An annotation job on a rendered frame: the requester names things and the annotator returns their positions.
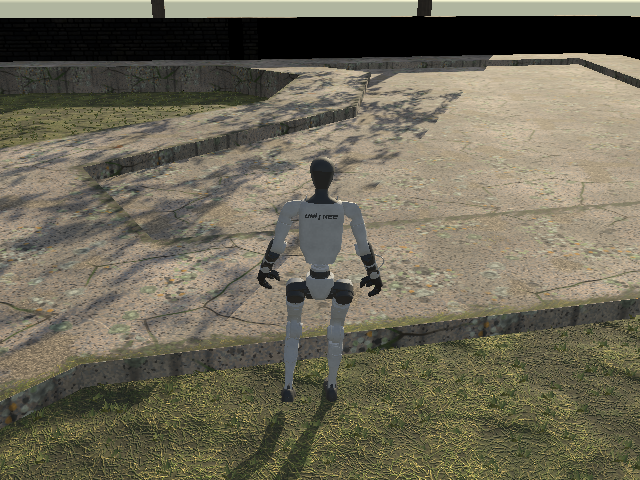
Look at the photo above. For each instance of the robot right upper arm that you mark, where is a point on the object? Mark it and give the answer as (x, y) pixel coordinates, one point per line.
(352, 210)

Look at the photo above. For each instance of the right robot forearm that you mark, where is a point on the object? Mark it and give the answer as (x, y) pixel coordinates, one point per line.
(370, 263)

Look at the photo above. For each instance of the humanoid robot torso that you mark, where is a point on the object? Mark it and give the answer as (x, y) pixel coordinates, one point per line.
(320, 235)

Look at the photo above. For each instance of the robot right hand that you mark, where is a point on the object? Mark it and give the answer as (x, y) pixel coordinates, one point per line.
(369, 282)

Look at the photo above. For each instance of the robot left hand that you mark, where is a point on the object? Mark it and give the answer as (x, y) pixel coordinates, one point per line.
(261, 278)

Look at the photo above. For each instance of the left robot thigh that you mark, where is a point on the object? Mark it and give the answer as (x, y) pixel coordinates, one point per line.
(295, 296)

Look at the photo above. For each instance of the left robot forearm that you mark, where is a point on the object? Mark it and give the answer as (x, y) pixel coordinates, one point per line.
(269, 259)

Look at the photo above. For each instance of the robot left upper arm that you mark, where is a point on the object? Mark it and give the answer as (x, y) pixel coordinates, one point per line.
(290, 209)

